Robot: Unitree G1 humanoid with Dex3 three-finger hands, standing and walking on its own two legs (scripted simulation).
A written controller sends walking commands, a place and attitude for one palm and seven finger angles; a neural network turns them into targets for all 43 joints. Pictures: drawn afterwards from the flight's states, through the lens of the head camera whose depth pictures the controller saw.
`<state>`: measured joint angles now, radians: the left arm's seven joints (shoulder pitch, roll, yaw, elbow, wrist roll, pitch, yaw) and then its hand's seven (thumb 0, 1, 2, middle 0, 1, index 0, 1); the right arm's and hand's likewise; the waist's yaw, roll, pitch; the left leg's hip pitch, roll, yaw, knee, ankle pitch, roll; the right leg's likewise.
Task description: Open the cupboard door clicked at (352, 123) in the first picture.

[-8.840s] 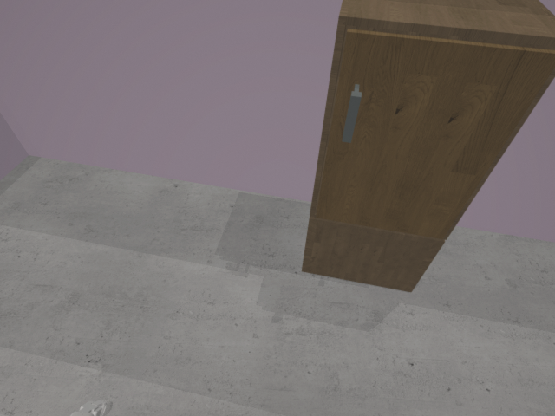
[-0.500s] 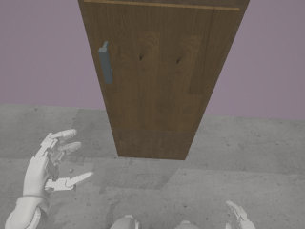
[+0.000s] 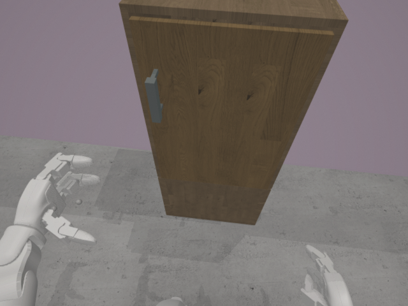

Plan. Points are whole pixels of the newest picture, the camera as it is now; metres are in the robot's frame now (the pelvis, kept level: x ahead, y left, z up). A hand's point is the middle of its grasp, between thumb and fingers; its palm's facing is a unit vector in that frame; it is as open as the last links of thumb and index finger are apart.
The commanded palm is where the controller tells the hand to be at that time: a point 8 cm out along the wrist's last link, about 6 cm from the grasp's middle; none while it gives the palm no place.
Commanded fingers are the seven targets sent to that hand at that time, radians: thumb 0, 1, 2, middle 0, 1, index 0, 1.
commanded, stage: raise the hand with hooked fingers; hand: left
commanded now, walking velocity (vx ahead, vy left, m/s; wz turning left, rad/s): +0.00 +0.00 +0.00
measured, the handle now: (156, 96) +0.57 +0.17 +0.08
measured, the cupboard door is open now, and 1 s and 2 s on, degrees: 0 0 0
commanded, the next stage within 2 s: move the hooked fingers beside the handle in 0.70 s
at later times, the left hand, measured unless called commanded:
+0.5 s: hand (85, 180) +0.30 +0.25 +0.09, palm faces +0.00 -1.00 -0.02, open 14.0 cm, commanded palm +0.27 +0.30 +0.10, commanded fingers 0.00 -0.50 0.30 -0.30 -1.20 -0.30 -1.20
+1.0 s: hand (85, 174) +0.31 +0.25 +0.09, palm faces -0.02 -1.00 -0.01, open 14.0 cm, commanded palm +0.30 +0.30 +0.09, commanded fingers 0.00 -0.50 0.30 -0.30 -1.20 -0.30 -1.20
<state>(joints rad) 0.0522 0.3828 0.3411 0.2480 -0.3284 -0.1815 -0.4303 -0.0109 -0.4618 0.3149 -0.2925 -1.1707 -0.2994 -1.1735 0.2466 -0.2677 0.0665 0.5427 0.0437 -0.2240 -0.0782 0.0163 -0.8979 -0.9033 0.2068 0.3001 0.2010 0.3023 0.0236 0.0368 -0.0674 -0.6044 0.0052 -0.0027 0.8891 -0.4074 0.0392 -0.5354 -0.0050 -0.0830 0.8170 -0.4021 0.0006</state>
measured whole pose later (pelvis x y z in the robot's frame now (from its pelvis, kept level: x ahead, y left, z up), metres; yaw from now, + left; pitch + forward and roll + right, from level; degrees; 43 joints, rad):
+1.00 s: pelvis -0.01 -0.01 +0.01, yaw +0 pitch +7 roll -2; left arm -0.22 0.43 0.40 0.53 -0.33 -0.22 -0.51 -0.02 -0.50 0.30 -0.30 -1.20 -0.30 -1.20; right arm 0.27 -0.29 0.06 0.58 0.05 -0.20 -0.10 0.02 -0.90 -0.90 0.21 0.30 0.20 0.30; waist 0.01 0.03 -0.04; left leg -0.58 0.01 0.00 0.83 -0.37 0.02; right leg -0.52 0.00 -0.08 0.78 -0.38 -0.01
